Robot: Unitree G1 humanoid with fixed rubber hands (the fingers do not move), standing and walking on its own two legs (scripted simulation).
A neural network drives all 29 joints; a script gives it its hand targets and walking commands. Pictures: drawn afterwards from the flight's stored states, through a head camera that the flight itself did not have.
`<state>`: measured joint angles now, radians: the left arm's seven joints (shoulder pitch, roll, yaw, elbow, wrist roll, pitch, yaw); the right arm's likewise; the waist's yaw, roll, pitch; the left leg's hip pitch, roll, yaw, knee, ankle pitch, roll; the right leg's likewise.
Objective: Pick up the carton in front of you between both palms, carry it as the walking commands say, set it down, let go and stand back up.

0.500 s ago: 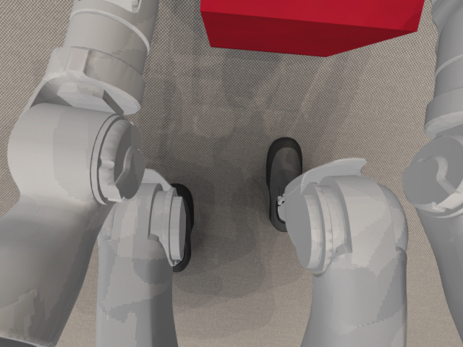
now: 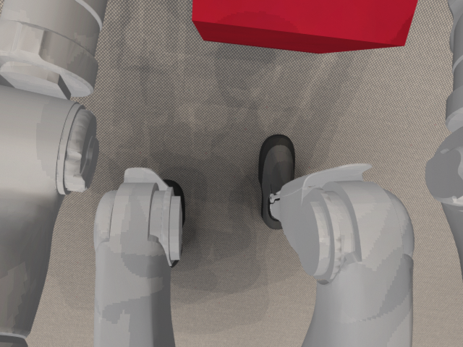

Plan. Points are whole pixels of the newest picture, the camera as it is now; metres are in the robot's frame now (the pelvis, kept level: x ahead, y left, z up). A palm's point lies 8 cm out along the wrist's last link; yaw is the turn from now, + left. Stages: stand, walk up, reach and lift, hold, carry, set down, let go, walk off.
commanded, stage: set down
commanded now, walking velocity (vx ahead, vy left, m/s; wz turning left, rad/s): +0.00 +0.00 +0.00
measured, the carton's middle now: out of the picture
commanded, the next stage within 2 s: let go in 0.96 s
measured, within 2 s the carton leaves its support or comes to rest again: neither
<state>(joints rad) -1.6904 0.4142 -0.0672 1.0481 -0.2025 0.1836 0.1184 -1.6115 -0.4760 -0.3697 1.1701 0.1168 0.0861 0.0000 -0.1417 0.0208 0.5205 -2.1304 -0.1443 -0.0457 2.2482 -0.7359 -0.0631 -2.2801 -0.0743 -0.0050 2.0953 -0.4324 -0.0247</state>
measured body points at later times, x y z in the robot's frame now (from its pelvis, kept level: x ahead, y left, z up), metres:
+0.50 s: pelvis +0.00 +0.00 +0.11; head +0.36 -0.06 +0.36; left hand +0.64 +0.05 +0.00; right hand +0.55 -0.33 -0.01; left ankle +0.08 +0.12 -0.34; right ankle +0.15 -0.12 -0.34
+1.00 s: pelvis +0.03 +0.00 +0.24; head +0.37 -0.06 +0.54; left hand +0.64 +0.06 +0.14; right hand +0.54 -0.33 +0.14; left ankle +0.08 +0.12 -0.34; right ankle +0.15 -0.12 -0.34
